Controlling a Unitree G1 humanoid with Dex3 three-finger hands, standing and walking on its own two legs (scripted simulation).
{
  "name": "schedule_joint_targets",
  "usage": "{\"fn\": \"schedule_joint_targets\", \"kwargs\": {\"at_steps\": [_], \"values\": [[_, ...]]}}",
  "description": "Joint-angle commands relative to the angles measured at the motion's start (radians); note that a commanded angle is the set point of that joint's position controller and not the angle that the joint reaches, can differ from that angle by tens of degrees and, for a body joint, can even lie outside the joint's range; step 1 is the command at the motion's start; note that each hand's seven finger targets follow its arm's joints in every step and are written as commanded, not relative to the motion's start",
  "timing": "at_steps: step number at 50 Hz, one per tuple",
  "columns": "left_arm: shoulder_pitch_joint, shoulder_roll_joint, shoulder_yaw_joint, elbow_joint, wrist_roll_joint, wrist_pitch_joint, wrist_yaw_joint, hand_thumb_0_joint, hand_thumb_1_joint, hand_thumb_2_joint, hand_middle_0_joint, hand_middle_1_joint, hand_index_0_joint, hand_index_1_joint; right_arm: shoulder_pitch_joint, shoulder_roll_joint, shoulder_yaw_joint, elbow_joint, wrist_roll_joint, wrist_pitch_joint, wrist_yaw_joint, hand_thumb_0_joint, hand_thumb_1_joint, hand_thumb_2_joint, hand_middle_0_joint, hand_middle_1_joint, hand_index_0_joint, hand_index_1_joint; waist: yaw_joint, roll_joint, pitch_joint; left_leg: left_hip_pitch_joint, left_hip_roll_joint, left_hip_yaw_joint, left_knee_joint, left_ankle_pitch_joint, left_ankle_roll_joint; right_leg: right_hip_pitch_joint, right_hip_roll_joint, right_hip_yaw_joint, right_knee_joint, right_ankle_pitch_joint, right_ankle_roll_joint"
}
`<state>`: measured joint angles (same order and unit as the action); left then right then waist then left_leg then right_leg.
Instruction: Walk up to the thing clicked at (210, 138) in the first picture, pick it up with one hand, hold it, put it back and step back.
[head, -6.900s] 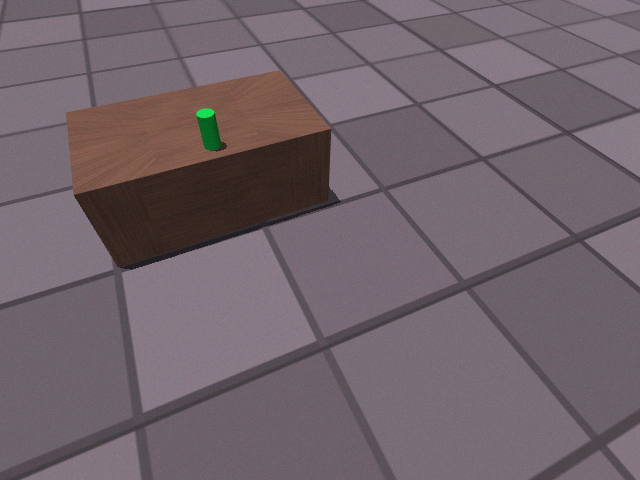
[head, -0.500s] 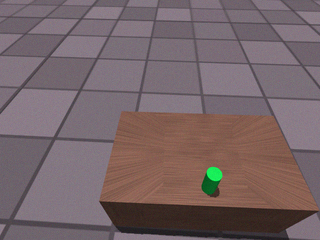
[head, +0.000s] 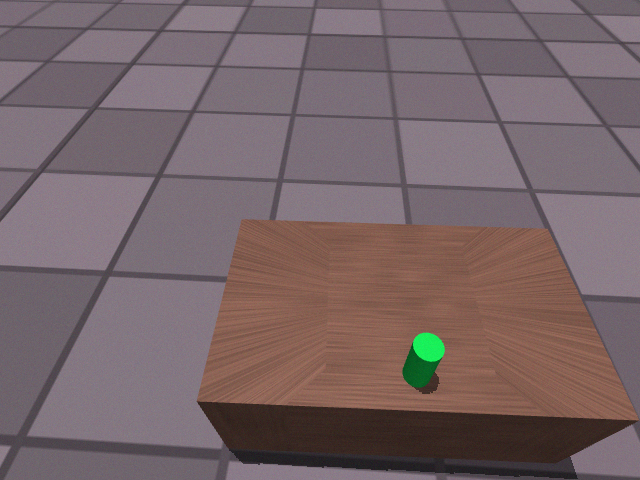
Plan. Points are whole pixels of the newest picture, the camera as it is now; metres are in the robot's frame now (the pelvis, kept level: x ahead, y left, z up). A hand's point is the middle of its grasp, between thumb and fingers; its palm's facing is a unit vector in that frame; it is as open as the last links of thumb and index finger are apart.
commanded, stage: stand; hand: right
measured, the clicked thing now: (422, 361) +0.41 -0.21 -0.32
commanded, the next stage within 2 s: go down in 0.20 s
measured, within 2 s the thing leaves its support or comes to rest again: neither
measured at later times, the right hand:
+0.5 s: hand out of the picture +0.14 -0.25 -0.16, palm faces +0.04 +0.94 -0.33, open 10.0 cm
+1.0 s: hand out of the picture +0.14 -0.28 -0.14, palm faces +0.08 +0.94 -0.32, open 17.0 cm
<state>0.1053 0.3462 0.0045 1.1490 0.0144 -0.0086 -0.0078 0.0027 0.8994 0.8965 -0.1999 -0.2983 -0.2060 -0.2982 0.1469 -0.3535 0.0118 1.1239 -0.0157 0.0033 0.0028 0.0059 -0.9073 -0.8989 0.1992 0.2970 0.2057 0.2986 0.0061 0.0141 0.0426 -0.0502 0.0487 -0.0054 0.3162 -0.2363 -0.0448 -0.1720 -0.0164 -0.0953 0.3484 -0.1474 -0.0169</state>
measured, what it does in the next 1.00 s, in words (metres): stands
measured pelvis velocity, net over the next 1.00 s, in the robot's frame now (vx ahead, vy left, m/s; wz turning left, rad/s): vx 0.00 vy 0.02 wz -0.05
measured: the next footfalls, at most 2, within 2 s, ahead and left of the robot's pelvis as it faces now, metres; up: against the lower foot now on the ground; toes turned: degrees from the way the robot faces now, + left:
none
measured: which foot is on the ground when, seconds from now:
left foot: down 0.00-1.00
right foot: down 0.00-1.00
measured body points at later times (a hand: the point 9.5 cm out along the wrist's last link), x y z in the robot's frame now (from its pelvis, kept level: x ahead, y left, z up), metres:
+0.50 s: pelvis -0.01 +0.01 -0.01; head +0.04 +0.00 +0.44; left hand +0.10 +0.28 -0.13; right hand +0.14 -0.30 -0.13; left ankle -0.04 +0.15 -0.75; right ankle +0.03 -0.11 -0.75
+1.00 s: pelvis +0.00 +0.02 -0.03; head +0.06 +0.01 +0.41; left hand +0.15 +0.28 -0.13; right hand +0.14 -0.33 -0.12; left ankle -0.04 +0.15 -0.75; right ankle +0.03 -0.11 -0.75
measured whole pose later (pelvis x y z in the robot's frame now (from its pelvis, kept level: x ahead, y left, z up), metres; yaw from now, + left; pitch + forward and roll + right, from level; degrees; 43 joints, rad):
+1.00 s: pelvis +0.00 +0.02 -0.03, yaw -3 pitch +8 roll +1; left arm 0.23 0.26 0.01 0.68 -0.01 -0.10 0.10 0.01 0.89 0.90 -0.20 -0.30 -0.21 -0.30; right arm 0.14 -0.40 -0.25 0.66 -0.08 0.16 0.18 0.00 0.43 -0.10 0.03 0.06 0.04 0.06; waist 0.01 -0.01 -0.03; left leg -0.41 0.03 0.05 0.70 -0.43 -0.02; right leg -0.56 -0.05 -0.02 0.73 -0.31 0.00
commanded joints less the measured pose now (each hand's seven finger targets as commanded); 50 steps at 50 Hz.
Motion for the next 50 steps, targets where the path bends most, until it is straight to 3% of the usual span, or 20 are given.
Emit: {"fn": "schedule_joint_targets", "kwargs": {"at_steps": [1, 5, 14, 15, 16, 17, 18, 20, 21, 22, 23, 25, 27, 28, 32, 35, 36, 38, 42, 50], "values": [[-0.047, 0.221, 0.038, -0.059, -0.006, -0.029, 0.013, 0.0, 0.9, 0.9, -0.2, -0.3, -0.2, -0.301, -0.027, -0.206, -0.042, -0.054, 0.003, -0.025, -0.013, 0.0, -0.9, -0.9, 0.2, 0.3, 0.2, 0.3, 0.0, -0.008, -0.082, -0.075, 0.096, -0.065, -0.052, 0.167, 0.048, 0.128, -0.14, 0.131, -0.045, 0.191, -0.002], [-0.051, 0.216, 0.037, -0.058, -0.006, -0.026, 0.014, 0.0, 0.9, 0.9, -0.2, -0.3, -0.2, -0.301, -0.036, -0.212, -0.042, -0.056, 0.002, -0.027, -0.016, 0.0, -0.9, -0.9, 0.2, 0.3, 0.2, 0.3, -0.001, -0.004, -0.089, -0.067, 0.102, -0.064, -0.052, 0.214, 0.047, 0.135, -0.14, 0.124, -0.033, 0.234, -0.003], [-0.058, 0.221, 0.041, -0.058, -0.006, -0.023, 0.014, 0.0, 0.9, 0.9, -0.2, -0.3, -0.2, -0.301, -0.041, -0.207, -0.044, -0.056, 0.001, -0.025, -0.015, 0.0, -0.9, -0.9, 0.2, 0.3, 0.2, 0.3, 0.002, -0.008, -0.063, -0.077, 0.099, -0.064, -0.07, 0.153, 0.046, 0.124, -0.137, 0.124, -0.049, 0.156, -0.005], [-0.051, 0.219, 0.039, -0.057, -0.007, -0.023, 0.013, 0.0, 0.892, 0.928, -0.195, -0.285, -0.184, -0.298, -0.047, -0.21, -0.045, -0.058, 0.001, -0.024, -0.015, 0.0, -0.82, -0.82, 0.12, 0.22, 0.12, 0.22, 0.005, -0.005, -0.055, -0.075, 0.095, -0.063, -0.07, 0.141, 0.048, 0.105, -0.135, 0.124, -0.058, 0.142, -0.004], [-0.027, 0.074, 0.023, -0.364, -0.061, -0.074, 0.029, 0.0, 0.926, 0.94, -0.227, -0.321, -0.226, -0.323, -0.398, -0.068, -0.081, -0.408, 0.042, -0.119, -0.026, 0.0, -0.74, -0.74, 0.04, 0.14, 0.04, 0.14, 0.083, -0.054, 0.044, -0.266, -0.059, 0.035, 0.009, 0.096, 0.038, -0.016, -0.012, 0.038, -0.004, 0.008, 0.001], [0.006, 0.104, 0.027, -0.329, -0.071, -0.067, 0.037, 0.0, 0.933, 0.924, -0.214, -0.31, -0.216, -0.309, -0.461, -0.105, -0.085, -0.329, 0.024, -0.113, -0.024, 0.0, -0.66, -0.66, 0.026, 0.06, 0.029, 0.061, 0.046, -0.028, -0.007, -0.243, -0.064, 0.044, 0.026, 0.071, 0.042, 0.008, -0.011, 0.053, 0.007, -0.027, 0.007], [0.038, 0.107, 0.03, -0.326, -0.072, -0.061, 0.047, 0.0, 0.922, 0.919, -0.215, -0.31, -0.218, -0.307, -0.372, -0.171, -0.117, -0.248, 0.008, -0.087, -0.02, 0.0, -0.58, -0.58, 0.03, 0.061, 0.033, 0.062, 0.046, 0.005, -0.016, -0.259, -0.054, 0.036, 0.029, 0.059, 0.039, -0.004, -0.003, 0.05, 0.031, -0.041, 0.001], [0.093, 0.14, 0.062, -0.362, -0.066, -0.044, 0.057, 0.0, 0.913, 0.903, -0.218, -0.31, -0.223, -0.304, -0.276, -0.247, -0.192, -0.052, -0.029, -0.029, -0.007, 0.0, -0.42, -0.42, 0.037, 0.058, 0.039, 0.058, 0.025, 0.001, -0.079, -0.273, -0.05, 0.039, 0.071, 0.067, 0.045, -0.041, 0.005, 0.052, 0.088, 0.007, 0.005], [0.12, 0.135, 0.08, -0.386, -0.05, -0.048, 0.059, 0.0, 0.958, 0.909, -0.208, -0.305, -0.214, -0.298, -0.313, -0.284, -0.231, -0.088, -0.075, -0.029, 0.004, 0.0, -0.34, -0.34, 0.037, 0.057, 0.041, 0.057, 0.014, 0.004, -0.196, -0.253, -0.048, 0.039, 0.103, 0.109, 0.046, -0.019, 0.002, 0.052, 0.125, 0.062, 0.008], [0.155, 0.128, 0.087, -0.397, -0.041, -0.046, 0.059, 0.0, 0.961, 0.909, -0.204, -0.3, -0.208, -0.295, -0.276, -0.299, -0.252, -0.166, -0.098, -0.033, 0.015, 0.0, -0.27, -0.26, 0.046, 0.053, 0.047, 0.053, -0.016, -0.032, -0.298, -0.22, -0.052, 0.037, 0.121, 0.148, 0.052, 0.013, 0.003, 0.053, 0.138, 0.123, 0.014], [0.178, 0.097, 0.071, -0.386, -0.037, -0.042, 0.058, 0.0, 0.927, 0.892, -0.204, -0.301, -0.211, -0.293, -0.199, -0.254, -0.24, -0.128, -0.103, -0.012, 0.026, 0.0, -0.238, -0.224, 0.057, 0.047, 0.053, 0.047, -0.029, -0.053, -0.271, -0.227, -0.051, 0.041, 0.122, 0.16, 0.056, 0.011, 0.006, 0.047, 0.14, 0.149, 0.017], [0.136, 0.104, 0.075, -0.477, -0.041, -0.055, 0.063, 0.0, 0.91, 0.89, -0.207, -0.305, -0.213, -0.298, -0.121, -0.268, -0.271, -0.183, -0.114, 0.037, 0.038, 0.0, -0.141, -0.169, 0.073, 0.037, 0.062, 0.037, -0.052, -0.1, -0.285, -0.192, -0.058, 0.05, 0.123, 0.174, 0.062, 0.009, 0.008, 0.046, 0.132, 0.175, 0.023], [0.114, 0.097, 0.068, -0.515, -0.045, -0.059, 0.068, 0.0, 0.912, 0.894, -0.208, -0.306, -0.212, -0.301, -0.16, -0.257, -0.263, -0.26, -0.11, 0.077, 0.049, 0.0, -0.02, -0.128, 0.078, 0.033, 0.064, 0.033, -0.031, -0.086, -0.26, -0.196, -0.065, 0.051, 0.111, 0.15, 0.063, -0.028, 0.007, 0.05, 0.121, 0.136, 0.015], [0.098, 0.086, 0.059, -0.531, -0.049, -0.06, 0.072, 0.0, 0.903, 0.893, -0.209, -0.303, -0.211, -0.301, -0.144, -0.25, -0.267, -0.281, -0.099, 0.099, 0.057, 0.0, 0.055, -0.116, 0.075, 0.036, 0.063, 0.036, -0.033, -0.083, -0.204, -0.214, -0.068, 0.052, 0.098, 0.106, 0.064, -0.056, 0.006, 0.053, 0.114, 0.088, 0.011], [0.083, 0.079, 0.052, -0.584, -0.055, -0.075, 0.082, 0.0, 0.892, 0.893, -0.209, -0.302, -0.209, -0.302, -0.155, -0.232, -0.259, -0.378, -0.062, 0.142, 0.102, 0.0, 0.304, -0.097, 0.047, 0.049, 0.046, 0.049, -0.002, -0.076, -0.136, -0.283, -0.073, 0.058, 0.104, 0.005, 0.063, -0.104, -0.001, 0.06, 0.114, -0.028, 0.003], [0.113, 0.072, 0.051, -0.579, -0.05, -0.089, 0.09, 0.0, 0.893, 0.893, -0.208, -0.302, -0.209, -0.301, -0.112, -0.26, -0.293, -0.402, -0.056, 0.148, 0.136, 0.0, 0.399, -0.097, 0.033, 0.057, 0.037, 0.057, 0.01, -0.041, -0.144, -0.314, -0.069, 0.051, 0.125, 0.015, 0.055, -0.105, 0.003, 0.06, 0.151, -0.02, -0.006], [0.117, 0.07, 0.056, -0.583, -0.044, -0.098, 0.094, 0.0, 0.891, 0.895, -0.209, -0.302, -0.209, -0.302, -0.157, -0.238, -0.268, -0.451, -0.052, 0.135, 0.149, 0.0, 0.45, -0.101, 0.024, 0.061, 0.032, 0.062, 0.023, -0.046, -0.164, -0.32, -0.067, 0.051, 0.146, 0.043, 0.054, -0.097, 0.003, 0.061, 0.167, 0.006, -0.004], [0.131, 0.076, 0.062, -0.57, -0.035, -0.109, 0.102, 0.0, 0.886, 0.898, -0.209, -0.301, -0.208, -0.302, -0.155, -0.273, -0.298, -0.472, -0.059, 0.12, 0.158, 0.0, 0.494, -0.105, 0.014, 0.067, 0.026, 0.067, 0.024, -0.05, -0.209, -0.341, -0.064, 0.046, 0.181, 0.071, 0.05, -0.09, 0.004, 0.067, 0.206, 0.035, -0.008], [0.143, 0.071, 0.061, -0.569, -0.025, -0.131, 0.11, 0.0, 0.892, 0.905, -0.205, -0.302, -0.204, -0.303, -0.112, -0.284, -0.321, -0.521, -0.07, 0.099, 0.167, 0.0, 0.516, -0.097, 0.014, 0.066, 0.025, 0.066, 0.014, -0.069, -0.279, -0.374, -0.062, 0.049, 0.259, 0.108, 0.049, -0.1, -0.004, 0.076, 0.272, 0.086, -0.002], [0.13, 0.074, 0.057, -0.598, -0.031, -0.151, 0.135, 0.0, 0.886, 0.913, -0.2, -0.296, -0.194, -0.303, -0.006, -0.318, -0.361, -0.639, -0.053, 0.148, 0.174, 0.0, 0.51, -0.074, 0.026, 0.057, 0.031, 0.057, 0.006, -0.08, -0.289, -0.391, -0.058, 0.054, 0.297, 0.128, 0.044, -0.149, -0.002, 0.085, 0.331, 0.099, -0.003]]}}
